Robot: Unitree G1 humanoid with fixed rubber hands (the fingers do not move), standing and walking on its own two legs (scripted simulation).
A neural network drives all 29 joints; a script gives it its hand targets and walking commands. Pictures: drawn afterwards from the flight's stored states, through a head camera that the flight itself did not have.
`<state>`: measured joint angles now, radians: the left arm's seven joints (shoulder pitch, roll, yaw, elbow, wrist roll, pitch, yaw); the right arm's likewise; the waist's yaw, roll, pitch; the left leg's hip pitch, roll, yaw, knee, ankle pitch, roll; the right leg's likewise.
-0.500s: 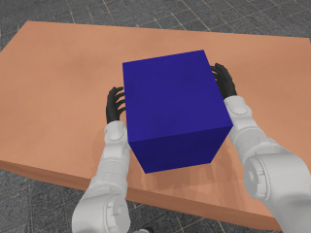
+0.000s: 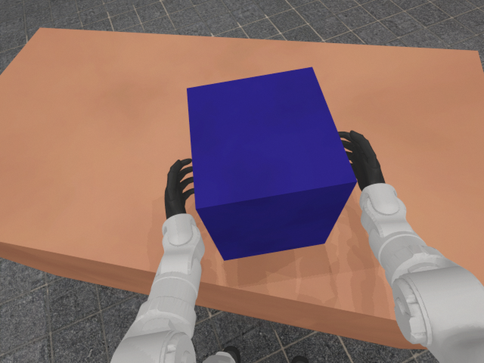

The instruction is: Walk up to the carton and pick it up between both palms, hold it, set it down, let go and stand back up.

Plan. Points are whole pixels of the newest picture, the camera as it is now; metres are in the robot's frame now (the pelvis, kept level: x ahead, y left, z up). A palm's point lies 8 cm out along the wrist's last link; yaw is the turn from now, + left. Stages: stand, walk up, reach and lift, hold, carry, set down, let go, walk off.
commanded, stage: set down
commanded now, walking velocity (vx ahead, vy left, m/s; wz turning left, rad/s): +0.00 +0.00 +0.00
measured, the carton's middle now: (263, 174) +0.42 +0.07 +0.00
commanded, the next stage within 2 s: none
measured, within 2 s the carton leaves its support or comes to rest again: neither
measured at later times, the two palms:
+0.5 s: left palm (167, 244) +0.27 +0.20 +0.01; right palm (399, 215) +0.37 -0.15 +0.01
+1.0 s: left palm (155, 281) +0.22 +0.20 +0.01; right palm (436, 273) +0.29 -0.21 -0.02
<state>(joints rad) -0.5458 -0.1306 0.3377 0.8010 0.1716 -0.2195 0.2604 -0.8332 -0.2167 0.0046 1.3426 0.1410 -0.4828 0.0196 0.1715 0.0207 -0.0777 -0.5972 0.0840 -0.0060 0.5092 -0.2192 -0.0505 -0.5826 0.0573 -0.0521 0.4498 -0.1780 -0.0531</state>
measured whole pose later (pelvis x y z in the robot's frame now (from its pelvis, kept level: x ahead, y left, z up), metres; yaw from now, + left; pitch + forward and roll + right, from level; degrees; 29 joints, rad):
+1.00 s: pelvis -0.05 -0.01 +0.00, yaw +0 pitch +13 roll -1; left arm -0.12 -0.12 0.16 0.38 0.08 -0.16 0.27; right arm -0.34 -0.39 0.09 0.93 0.28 -0.42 0.21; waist 0.15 0.02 -0.09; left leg -0.58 0.10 -0.01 0.51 -0.15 -0.05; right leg -0.57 0.07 -0.05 0.45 -0.11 -0.06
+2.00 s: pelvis -0.04 +0.00 +0.00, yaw +0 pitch +9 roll -1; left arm 0.12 -0.12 0.04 0.19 0.08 -0.06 0.29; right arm 0.01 -0.41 0.09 0.75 0.30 -0.38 0.28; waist 0.09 0.01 -0.09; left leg -0.48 0.08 -0.01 0.51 -0.18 -0.05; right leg -0.47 0.06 -0.05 0.45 -0.14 -0.06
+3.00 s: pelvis -0.01 +0.02 +0.00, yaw +1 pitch +7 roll -1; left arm 0.25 0.02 0.04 0.24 0.08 0.01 0.12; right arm 0.15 -0.38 0.09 0.70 0.30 -0.33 0.17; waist 0.07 0.00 -0.07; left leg -0.41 0.05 -0.01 0.51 -0.23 -0.04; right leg -0.39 0.03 -0.05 0.45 -0.19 -0.03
